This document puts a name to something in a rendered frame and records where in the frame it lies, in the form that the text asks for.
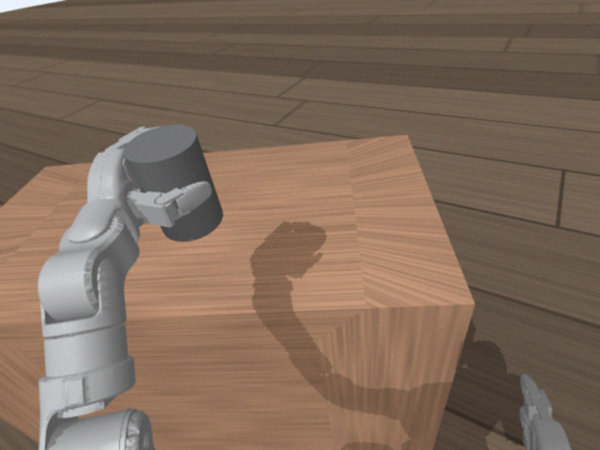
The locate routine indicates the right robot hand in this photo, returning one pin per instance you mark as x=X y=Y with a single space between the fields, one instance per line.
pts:
x=540 y=431

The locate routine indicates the left robot arm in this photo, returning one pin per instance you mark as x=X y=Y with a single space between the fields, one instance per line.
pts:
x=83 y=311

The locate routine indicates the can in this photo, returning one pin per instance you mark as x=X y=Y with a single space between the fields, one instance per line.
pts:
x=169 y=157

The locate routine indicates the left robot hand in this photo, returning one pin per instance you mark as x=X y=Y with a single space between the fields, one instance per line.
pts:
x=110 y=177

